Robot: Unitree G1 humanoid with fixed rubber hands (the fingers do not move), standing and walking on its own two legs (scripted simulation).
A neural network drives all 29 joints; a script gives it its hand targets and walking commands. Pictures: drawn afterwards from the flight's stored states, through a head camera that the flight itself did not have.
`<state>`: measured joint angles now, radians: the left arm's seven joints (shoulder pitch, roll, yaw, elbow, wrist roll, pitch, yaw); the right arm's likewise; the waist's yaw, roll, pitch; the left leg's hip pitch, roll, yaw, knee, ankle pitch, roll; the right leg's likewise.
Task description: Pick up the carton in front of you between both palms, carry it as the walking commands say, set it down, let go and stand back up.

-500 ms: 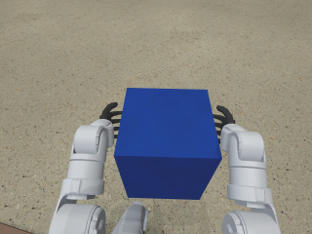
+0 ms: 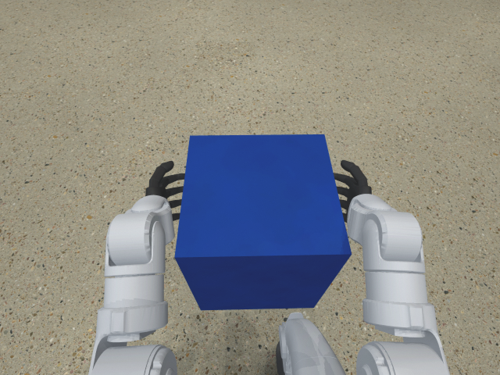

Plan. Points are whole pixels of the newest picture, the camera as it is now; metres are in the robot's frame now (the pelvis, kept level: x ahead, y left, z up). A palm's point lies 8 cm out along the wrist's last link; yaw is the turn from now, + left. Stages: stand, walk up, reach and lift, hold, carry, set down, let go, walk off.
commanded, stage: carry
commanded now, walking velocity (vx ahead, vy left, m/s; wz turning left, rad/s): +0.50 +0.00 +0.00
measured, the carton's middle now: (257, 229) +0.34 -0.03 +0.00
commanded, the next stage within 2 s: none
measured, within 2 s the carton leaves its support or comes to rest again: neither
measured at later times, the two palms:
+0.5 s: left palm (153, 71) +0.61 +0.14 +0.12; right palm (312, 66) +0.63 -0.16 +0.11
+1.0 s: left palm (153, 15) +0.85 +0.17 +0.10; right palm (281, 13) +0.85 -0.13 +0.10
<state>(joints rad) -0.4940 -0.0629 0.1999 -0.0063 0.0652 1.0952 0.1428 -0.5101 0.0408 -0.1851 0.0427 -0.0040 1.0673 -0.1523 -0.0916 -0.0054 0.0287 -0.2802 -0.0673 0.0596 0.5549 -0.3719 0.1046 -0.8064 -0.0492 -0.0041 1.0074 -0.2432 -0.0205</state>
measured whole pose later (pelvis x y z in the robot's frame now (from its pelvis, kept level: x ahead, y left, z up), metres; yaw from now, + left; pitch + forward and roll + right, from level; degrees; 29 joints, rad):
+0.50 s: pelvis +0.31 -0.03 +0.02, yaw +3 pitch +5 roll +3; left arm -0.34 -0.13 0.22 -0.15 0.07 1.15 0.09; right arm -0.34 0.14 -0.18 -0.17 -0.12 1.16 -0.12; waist 0.02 0.00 -0.10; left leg -0.58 0.06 0.09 0.65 -0.16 -0.04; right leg -0.11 -0.02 -0.11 0.23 -0.22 -0.05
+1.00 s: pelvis +0.60 +0.02 +0.02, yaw +0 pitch +3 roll -1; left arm -0.08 -0.13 0.08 -0.32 0.12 1.18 0.08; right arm -0.09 0.13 -0.08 -0.30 -0.10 1.17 -0.09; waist -0.01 0.00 -0.16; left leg -0.05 0.02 0.18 0.24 -0.25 0.03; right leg -0.57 -0.11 -0.12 0.61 -0.12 0.02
